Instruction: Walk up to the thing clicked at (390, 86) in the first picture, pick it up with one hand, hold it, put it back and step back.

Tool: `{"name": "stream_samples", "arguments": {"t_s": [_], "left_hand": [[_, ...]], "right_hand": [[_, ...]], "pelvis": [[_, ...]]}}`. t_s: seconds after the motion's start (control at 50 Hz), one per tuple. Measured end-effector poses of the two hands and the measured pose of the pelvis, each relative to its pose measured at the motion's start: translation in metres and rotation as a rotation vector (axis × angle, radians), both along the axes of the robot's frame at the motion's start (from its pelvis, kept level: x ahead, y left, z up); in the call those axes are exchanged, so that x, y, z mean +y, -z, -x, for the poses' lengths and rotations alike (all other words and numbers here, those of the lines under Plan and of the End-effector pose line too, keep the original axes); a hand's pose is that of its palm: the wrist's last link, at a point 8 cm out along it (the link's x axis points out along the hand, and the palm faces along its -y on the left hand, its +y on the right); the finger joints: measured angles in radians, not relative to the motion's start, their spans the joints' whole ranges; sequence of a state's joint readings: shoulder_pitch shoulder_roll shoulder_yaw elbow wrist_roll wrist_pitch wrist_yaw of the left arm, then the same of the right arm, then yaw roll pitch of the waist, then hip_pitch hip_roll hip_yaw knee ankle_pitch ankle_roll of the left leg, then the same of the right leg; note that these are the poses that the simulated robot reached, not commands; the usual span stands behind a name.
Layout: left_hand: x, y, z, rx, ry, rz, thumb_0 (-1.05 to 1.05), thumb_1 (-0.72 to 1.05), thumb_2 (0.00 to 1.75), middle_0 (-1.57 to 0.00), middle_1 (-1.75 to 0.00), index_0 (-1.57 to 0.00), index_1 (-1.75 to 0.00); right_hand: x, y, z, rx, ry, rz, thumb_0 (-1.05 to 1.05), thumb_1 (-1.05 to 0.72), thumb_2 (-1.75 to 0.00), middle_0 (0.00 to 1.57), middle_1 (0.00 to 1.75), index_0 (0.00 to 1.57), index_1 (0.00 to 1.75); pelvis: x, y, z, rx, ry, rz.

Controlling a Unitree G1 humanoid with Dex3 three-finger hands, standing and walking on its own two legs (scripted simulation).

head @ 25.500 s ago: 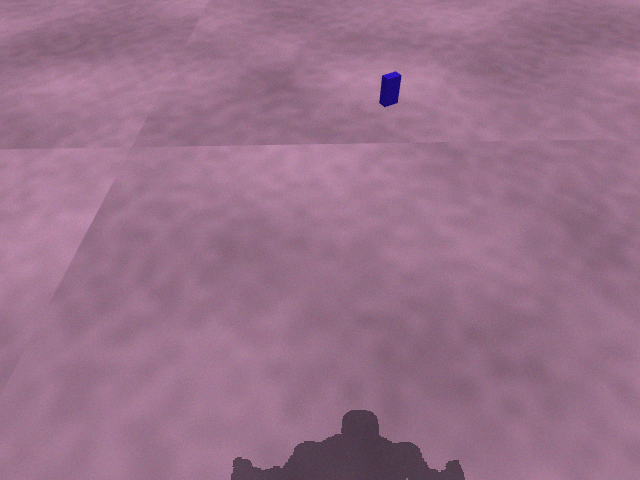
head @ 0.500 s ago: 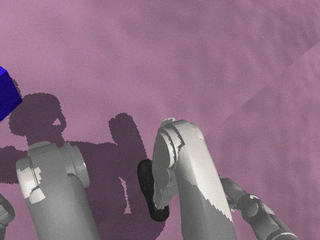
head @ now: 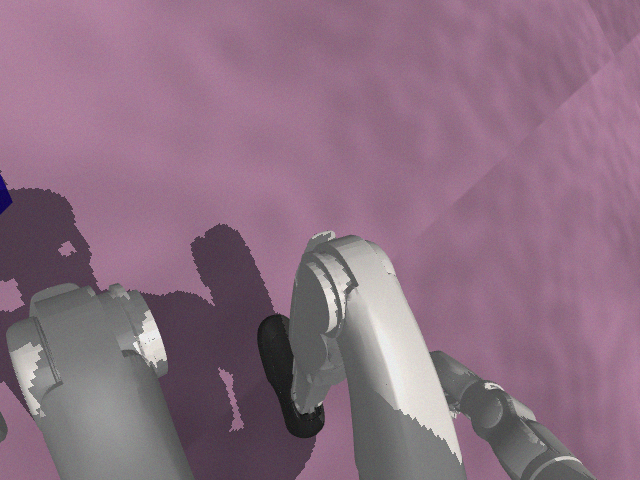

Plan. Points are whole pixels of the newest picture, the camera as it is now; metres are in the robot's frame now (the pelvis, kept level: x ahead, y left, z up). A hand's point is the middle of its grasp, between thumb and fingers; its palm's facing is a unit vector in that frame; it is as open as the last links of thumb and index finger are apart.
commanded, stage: lower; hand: left
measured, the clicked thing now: out of the picture +0.45 +0.30 -0.19
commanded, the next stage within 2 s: loosen in 0.22 s
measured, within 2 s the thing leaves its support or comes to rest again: neither
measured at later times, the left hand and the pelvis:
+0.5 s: hand out of the picture +0.43 +0.33 -0.16, palm faces +0.54 -0.84 +0.01, open 9.7 cm; pelvis +0.00 +0.00 +0.00, yaw -1 degrees
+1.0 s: hand out of the picture +0.43 +0.32 -0.16, palm faces +0.54 -0.84 +0.01, open 16.3 cm; pelvis +0.00 +0.00 +0.00, yaw -1 degrees
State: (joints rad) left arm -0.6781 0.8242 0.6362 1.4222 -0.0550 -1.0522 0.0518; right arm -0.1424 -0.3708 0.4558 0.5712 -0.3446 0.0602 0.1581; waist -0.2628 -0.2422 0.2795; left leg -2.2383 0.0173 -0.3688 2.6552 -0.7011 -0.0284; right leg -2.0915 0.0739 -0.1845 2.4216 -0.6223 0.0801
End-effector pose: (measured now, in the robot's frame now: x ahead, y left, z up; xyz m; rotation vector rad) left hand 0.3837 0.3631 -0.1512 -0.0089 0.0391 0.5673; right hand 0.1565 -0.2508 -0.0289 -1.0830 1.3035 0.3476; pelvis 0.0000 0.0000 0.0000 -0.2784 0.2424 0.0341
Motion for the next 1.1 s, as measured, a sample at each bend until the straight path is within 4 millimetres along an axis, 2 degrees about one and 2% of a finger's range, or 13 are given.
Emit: {"name": "stream_samples", "arguments": {"t_s": [0.4, 0.48, 0.58, 0.8, 0.96, 1.1], "left_hand": [[-0.001, 0.004, 0.003, -0.011, -0.001, -0.003, -0.01, -0.53, 1.05, -0.85, -1.2, -0.85, -1.18], [-0.002, 0.005, 0.003, -0.014, -0.002, 0.001, -0.01, -0.49, 0.98, -0.87, -1.13, -0.88, -1.1], [-0.004, 0.009, 0.004, -0.002, 0.014, 0.006, -0.01, -0.42, 0.79, -0.86, -0.97, -0.88, -0.95], [-0.007, 0.014, 0.001, -0.016, 0.003, 0.009, -0.01, -0.52, 0.37, -0.58, -0.52, -0.59, -0.52], [-0.006, 0.012, 0.0, -0.014, -0.001, 0.003, -0.01, -0.59, 0.2, -0.36, -0.29, -0.36, -0.29], [-0.002, 0.009, 0.002, -0.021, -0.002, -0.003, -0.01, -0.6, 0.13, -0.19, -0.15, -0.19, -0.15]], "right_hand": [[0.009, -0.006, -0.005, -0.013, -0.044, 0.013, 0.0, -0.89, -0.89, 0.21, 0.3, 0.21, 0.3], [0.011, -0.006, -0.005, -0.013, -0.051, 0.013, 0.0, -0.9, -0.89, 0.21, 0.3, 0.21, 0.3], [0.013, -0.007, -0.004, -0.005, -0.054, 0.016, 0.0, -0.9, -0.89, 0.21, 0.3, 0.21, 0.3], [0.013, -0.009, -0.001, 0.025, -0.052, 0.034, 0.0, -0.91, -0.9, 0.21, 0.3, 0.21, 0.31], [0.01, -0.009, -0.001, 0.029, -0.045, 0.034, 0.0, -0.92, -0.9, 0.21, 0.3, 0.21, 0.31], [0.01, -0.008, -0.001, 0.018, -0.038, 0.028, 0.0, -0.91, -0.9, 0.21, 0.3, 0.21, 0.31]], "pelvis": [[0.002, 0.0, 0.004, -0.024, 0.011, 0.013], [0.003, 0.0, 0.004, -0.027, 0.013, 0.017], [0.004, -0.001, 0.004, -0.027, 0.015, 0.025], [0.005, -0.002, 0.003, -0.027, 0.014, 0.034], [0.005, -0.003, 0.003, -0.023, 0.015, 0.032], [0.004, -0.003, 0.003, -0.023, 0.018, 0.028]]}}
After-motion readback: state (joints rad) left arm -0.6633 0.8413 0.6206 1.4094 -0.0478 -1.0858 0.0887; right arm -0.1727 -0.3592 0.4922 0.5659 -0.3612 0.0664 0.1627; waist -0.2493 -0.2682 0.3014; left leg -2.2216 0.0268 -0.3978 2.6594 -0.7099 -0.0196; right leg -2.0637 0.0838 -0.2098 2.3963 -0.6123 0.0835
